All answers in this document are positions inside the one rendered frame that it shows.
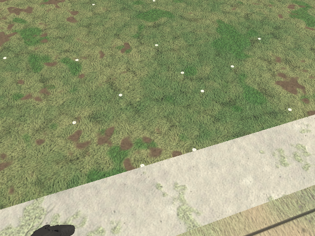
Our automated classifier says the left robot hand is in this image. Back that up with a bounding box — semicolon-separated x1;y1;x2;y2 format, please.
31;224;75;236

